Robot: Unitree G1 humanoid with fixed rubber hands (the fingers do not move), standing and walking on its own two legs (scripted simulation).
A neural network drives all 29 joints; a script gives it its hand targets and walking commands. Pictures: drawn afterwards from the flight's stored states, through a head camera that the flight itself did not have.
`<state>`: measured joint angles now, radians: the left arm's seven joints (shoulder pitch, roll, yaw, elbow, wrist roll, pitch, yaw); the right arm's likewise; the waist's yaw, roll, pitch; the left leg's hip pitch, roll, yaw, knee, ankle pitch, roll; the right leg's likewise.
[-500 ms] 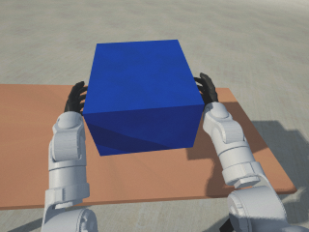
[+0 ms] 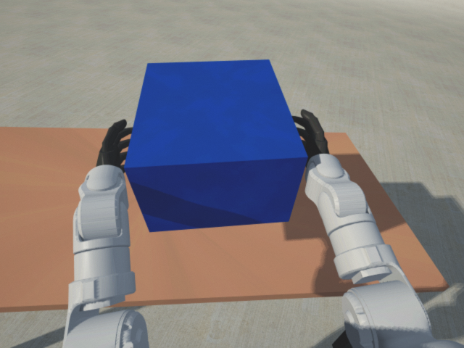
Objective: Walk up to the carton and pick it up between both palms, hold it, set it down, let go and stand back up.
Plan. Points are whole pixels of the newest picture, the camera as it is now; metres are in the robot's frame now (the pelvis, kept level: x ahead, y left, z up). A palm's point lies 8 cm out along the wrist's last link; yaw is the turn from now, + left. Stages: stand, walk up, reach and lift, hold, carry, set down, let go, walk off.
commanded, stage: hold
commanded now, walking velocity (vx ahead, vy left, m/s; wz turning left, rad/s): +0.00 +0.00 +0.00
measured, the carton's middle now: (214, 138) +0.44 +0.02 +0.17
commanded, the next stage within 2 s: none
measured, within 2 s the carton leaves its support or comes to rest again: neither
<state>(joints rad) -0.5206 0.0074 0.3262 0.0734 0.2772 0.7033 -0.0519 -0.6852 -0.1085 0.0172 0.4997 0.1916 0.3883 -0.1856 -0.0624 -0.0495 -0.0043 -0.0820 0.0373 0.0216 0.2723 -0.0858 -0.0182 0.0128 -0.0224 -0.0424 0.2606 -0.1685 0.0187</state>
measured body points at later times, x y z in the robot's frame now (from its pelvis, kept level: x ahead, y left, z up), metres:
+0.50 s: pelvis +0.00 +0.00 +0.00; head -0.04 +0.02 +0.45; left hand +0.37 +0.18 +0.17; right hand +0.38 -0.15 +0.18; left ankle +0.05 +0.13 -0.75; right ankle -0.01 -0.13 -0.75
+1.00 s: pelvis +0.00 +0.00 +0.00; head -0.03 +0.02 +0.45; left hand +0.37 +0.18 +0.16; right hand +0.38 -0.15 +0.17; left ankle +0.05 +0.13 -0.75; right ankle -0.01 -0.13 -0.75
